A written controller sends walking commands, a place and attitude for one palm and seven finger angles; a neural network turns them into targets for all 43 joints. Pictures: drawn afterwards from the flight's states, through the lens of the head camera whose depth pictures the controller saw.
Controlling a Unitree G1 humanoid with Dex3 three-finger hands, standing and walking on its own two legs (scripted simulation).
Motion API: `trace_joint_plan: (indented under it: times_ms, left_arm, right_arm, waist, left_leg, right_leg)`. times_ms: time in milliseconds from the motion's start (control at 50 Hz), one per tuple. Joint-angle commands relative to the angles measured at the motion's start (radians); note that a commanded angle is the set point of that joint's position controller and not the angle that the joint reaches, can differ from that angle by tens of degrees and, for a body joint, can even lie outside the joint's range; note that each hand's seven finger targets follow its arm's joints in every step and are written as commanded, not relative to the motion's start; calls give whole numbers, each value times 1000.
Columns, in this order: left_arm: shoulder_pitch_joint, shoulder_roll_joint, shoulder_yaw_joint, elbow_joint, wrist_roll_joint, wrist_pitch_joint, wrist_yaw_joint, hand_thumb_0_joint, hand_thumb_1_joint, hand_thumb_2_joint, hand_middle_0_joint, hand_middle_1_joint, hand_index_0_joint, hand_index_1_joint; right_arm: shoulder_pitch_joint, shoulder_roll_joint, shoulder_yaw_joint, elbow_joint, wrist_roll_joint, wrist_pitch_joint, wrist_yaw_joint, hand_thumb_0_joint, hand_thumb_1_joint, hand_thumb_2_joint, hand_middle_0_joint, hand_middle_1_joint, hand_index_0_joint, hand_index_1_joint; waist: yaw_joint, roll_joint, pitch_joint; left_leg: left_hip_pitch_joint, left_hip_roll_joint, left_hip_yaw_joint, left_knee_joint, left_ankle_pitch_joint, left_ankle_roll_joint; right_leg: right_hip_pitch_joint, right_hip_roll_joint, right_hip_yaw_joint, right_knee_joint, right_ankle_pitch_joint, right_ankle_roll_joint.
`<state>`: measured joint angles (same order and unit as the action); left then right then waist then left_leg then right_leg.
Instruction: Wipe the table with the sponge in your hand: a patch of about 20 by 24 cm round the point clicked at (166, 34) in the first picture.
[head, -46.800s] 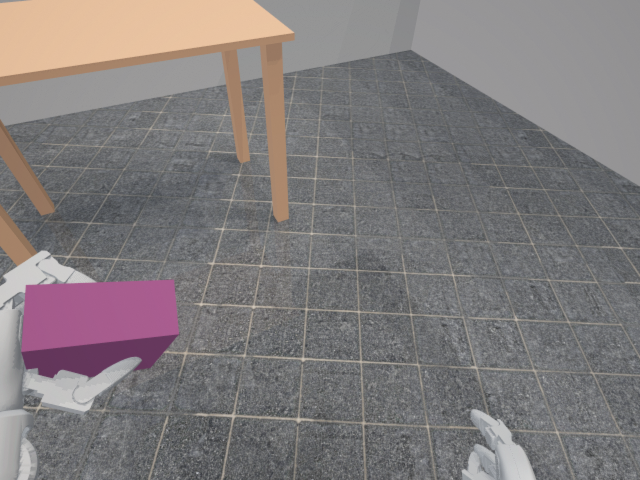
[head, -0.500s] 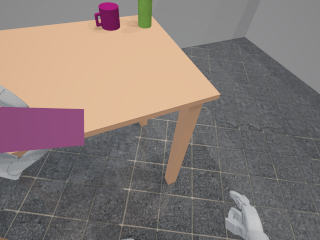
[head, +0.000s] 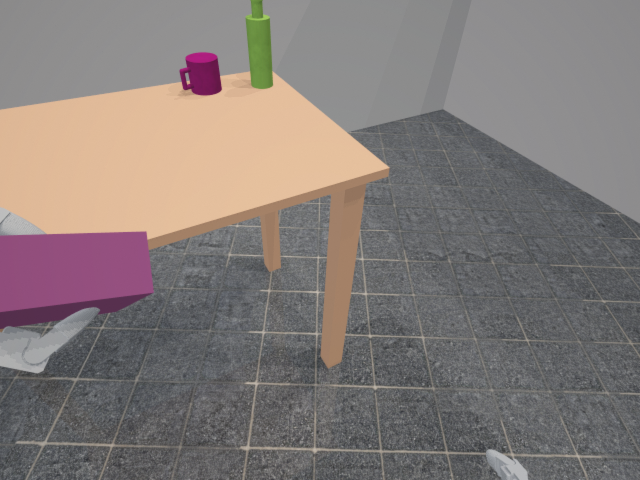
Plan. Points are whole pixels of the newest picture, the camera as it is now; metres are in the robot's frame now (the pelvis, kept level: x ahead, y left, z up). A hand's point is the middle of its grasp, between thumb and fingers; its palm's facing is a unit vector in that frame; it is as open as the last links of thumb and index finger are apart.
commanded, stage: stop stepping back and stand still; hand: left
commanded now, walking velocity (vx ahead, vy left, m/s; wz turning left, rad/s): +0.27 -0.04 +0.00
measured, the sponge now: (83, 281) +0.24 +0.22 +0.22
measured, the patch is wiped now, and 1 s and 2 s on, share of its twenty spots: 0.90 0.90 0.90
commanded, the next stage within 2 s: stand and wait in 0.74 s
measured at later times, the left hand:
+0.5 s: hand out of the picture +0.19 +0.26 +0.24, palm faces +0.52 -0.79 -0.33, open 9.5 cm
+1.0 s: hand out of the picture +0.20 +0.27 +0.24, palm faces +0.49 -0.76 -0.42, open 9.5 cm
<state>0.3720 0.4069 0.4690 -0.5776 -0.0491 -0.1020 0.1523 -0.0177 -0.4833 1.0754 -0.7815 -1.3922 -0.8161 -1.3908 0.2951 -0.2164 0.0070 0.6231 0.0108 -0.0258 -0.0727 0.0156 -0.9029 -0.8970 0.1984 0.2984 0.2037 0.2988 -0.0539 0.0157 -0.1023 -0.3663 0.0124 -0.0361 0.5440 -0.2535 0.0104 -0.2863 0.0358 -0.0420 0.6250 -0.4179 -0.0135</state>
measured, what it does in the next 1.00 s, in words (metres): stands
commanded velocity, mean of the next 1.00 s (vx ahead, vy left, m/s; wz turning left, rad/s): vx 0.05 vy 0.01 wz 0.00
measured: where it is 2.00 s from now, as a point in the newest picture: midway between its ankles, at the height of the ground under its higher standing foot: outside the picture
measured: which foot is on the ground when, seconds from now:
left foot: down 0.00-1.00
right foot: down 0.00-1.00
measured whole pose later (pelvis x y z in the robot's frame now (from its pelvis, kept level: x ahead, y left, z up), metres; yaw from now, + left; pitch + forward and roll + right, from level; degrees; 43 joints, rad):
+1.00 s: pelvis -0.01 +0.02 +0.00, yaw +1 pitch +0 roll -2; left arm 0.36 0.44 0.48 -0.63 -0.06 -0.15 0.13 -0.02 -0.49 1.08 -0.78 -1.39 -0.82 -1.39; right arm 0.17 -0.21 0.01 0.60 0.02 -0.04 -0.05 0.01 -0.90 -0.90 0.20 0.30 0.21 0.30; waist 0.00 0.04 0.01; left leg -0.29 0.05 0.02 0.54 -0.25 -0.01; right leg -0.20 0.03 -0.03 0.46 -0.27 -0.01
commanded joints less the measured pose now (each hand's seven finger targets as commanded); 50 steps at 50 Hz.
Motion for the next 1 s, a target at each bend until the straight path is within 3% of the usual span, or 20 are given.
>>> trace_joint_plan:
  times_ms: [0,20,60,100,160,220,260,300,320,340,360,380,420,460,480,500,540,620,720,980]
  left_arm:
    - [-172,180,35,-254,11,-71,16,0,100,1300,-1200,-1600,-1200,-1600]
    - [-254,208,51,-279,2,-76,8,0,100,1300,-1200,-1600,-1200,-1600]
    - [-338,210,49,-222,-2,-90,3,0,100,1300,-1200,-1600,-1200,-1600]
    - [-343,215,57,-181,-2,-83,4,0,100,1300,-1200,-1600,-1200,-1600]
    - [-318,190,38,-131,-7,-87,21,0,100,1300,-1200,-1600,-1200,-1600]
    - [-287,176,60,-168,-14,-88,23,0,100,1300,-1200,-1600,-1200,-1600]
    - [-265,195,82,-151,-11,-74,24,0,100,1300,-1200,-1600,-1200,-1600]
    - [-225,183,74,-178,-6,-72,18,0,100,1300,-1200,-1600,-1200,-1600]
    - [-197,186,76,-175,-9,-70,14,0,100,1300,-1200,-1600,-1200,-1600]
    - [-192,191,77,-175,-14,-71,9,0,100,1300,-1200,-1600,-1200,-1600]
    - [-226,194,65,-206,-20,-76,6,0,100,1300,-1200,-1600,-1200,-1600]
    - [-272,208,72,-241,-18,-90,3,0,100,1300,-1200,-1600,-1200,-1600]
    - [-282,231,101,-273,-20,-113,8,0,100,1300,-1200,-1600,-1200,-1600]
    - [-251,207,93,-253,-18,-119,17,0,100,1300,-1200,-1600,-1200,-1600]
    - [-228,191,85,-246,-21,-117,18,0,100,1300,-1200,-1600,-1200,-1600]
    - [-226,183,79,-243,-21,-116,17,0,100,1300,-1200,-1600,-1200,-1600]
    - [-244,198,91,-230,-8,-101,17,0,100,1300,-1200,-1600,-1200,-1600]
    - [-176,191,94,-243,-8,-103,10,0,100,1300,-1200,-1600,-1200,-1600]
    - [-67,209,124,-308,-20,-112,8,0,100,1300,-1200,-1600,-1200,-1600]
    - [-129,205,111,-231,-19,-106,11,0,100,1300,-1200,-1600,-1200,-1600]
  right_arm:
    - [-214,-107,-37,-153,-20,-62,12,0,-900,-900,200,300,200,300]
    - [-194,-112,-44,-135,-15,-63,14,0,-900,-900,200,300,200,300]
    - [-161,-101,-39,-88,-9,-84,17,0,-900,-900,200,300,200,300]
    - [-179,-99,-39,-101,-3,-76,2,0,-900,-900,200,300,200,300]
    - [-193,-84,-19,-112,-4,-79,-18,0,-900,-900,200,300,200,300]
    - [-185,-114,-21,-150,5,-82,-17,0,-900,-900,200,300,200,300]
    - [-183,-100,-21,-149,11,-90,-8,0,-900,-900,200,300,200,300]
    - [-198,-93,-15,-151,5,-99,2,0,-900,-900,200,300,200,300]
    - [-205,-91,-20,-156,2,-97,8,0,-900,-900,200,300,200,300]
    - [-203,-84,-31,-151,2,-95,18,0,-900,-900,200,300,200,300]
    - [-202,-89,-35,-133,10,-100,27,0,-900,-900,200,300,200,300]
    - [-213,-95,-32,-128,10,-106,32,0,-900,-900,200,300,200,300]
    - [-190,-75,-20,-118,10,-109,25,0,-900,-900,200,300,200,300]
    - [-190,-83,-22,-118,0,-106,13,0,-900,-900,200,300,200,300]
    - [-209,-102,-33,-134,4,-104,8,0,-900,-900,200,300,200,300]
    - [-214,-106,-32,-145,16,-97,10,0,-900,-900,200,300,200,300]
    - [-201,-97,-25,-153,17,-100,13,0,-900,-900,200,300,200,300]
    - [-204,-97,-26,-151,10,-107,29,0,-900,-900,200,300,200,300]
    - [-208,-87,-33,-158,11,-85,40,0,-900,-900,200,300,200,300]
    - [-222,-105,-43,-179,11,-73,9,0,-900,-900,200,300,200,300]
  waist:
    - [64,-81,51]
    - [55,-189,59]
    - [14,-117,35]
    - [24,-98,75]
    - [36,-5,59]
    - [57,228,47]
    - [51,213,55]
    - [66,180,76]
    - [67,-4,100]
    - [56,-250,108]
    - [49,-295,106]
    - [41,-157,85]
    - [40,-62,28]
    - [38,41,-40]
    - [52,118,-37]
    - [65,145,-38]
    - [51,151,-25]
    - [55,129,-59]
    - [41,53,-122]
    - [50,69,-45]
  left_leg:
    - [-335,17,-23,176,-316,26]
    - [-306,-11,33,490,-172,-2]
    - [-207,60,-17,555,-108,4]
    - [-43,92,22,364,-107,14]
    - [161,39,115,49,-157,33]
    - [150,247,-271,-242,-418,133]
    - [-74,248,-271,-286,-518,125]
    - [-159,173,-127,-151,-431,80]
    - [-206,92,-26,34,-339,45]
    - [-231,26,36,290,-224,12]
    - [-219,24,34,450,-157,-2]
    - [-208,41,4,469,-153,-9]
    - [-49,72,2,201,-130,9]
    - [166,51,2,-39,147,21]
    - [239,127,-91,-87,231,48]
    - [245,182,-156,-115,194,71]
    - [223,176,-143,-100,348,82]
    - [210,168,-100,-77,457,61]
    - [157,98,-5,11,415,5]
    - [150,91,-18,-80,181,16]
  right_leg:
    - [181,-176,300,-331,-201,-145]
    - [66,-389,595,-500,-245,-229]
    - [-44,-362,444,-441,-202,-209]
    - [-168,-329,336,-400,-203,-181]
    - [-173,-231,215,-263,-237,-139]
    - [-193,4,-40,84,-113,-11]
    - [-22,-4,-27,128,-83,1]
    - [105,-8,-18,-86,17,-6]
    - [116,-58,89,-212,-2,-41]
    - [74,-213,379,-351,-89,-112]
    - [58,-333,504,-408,42,-168]
    - [88,-347,477,-366,275,-193]
    - [128,-328,319,-204,638,-163]
    - [95,-192,165,-87,538,-62]
    - [24,-113,107,-55,387,-17]
    - [-14,-62,67,-61,197,11]
    - [-5,-30,21,-34,189,21]
    - [78,-36,26,-119,214,20]
    - [201,-129,128,-154,666,-22]
    - [108,-99,121,-237,382,-6]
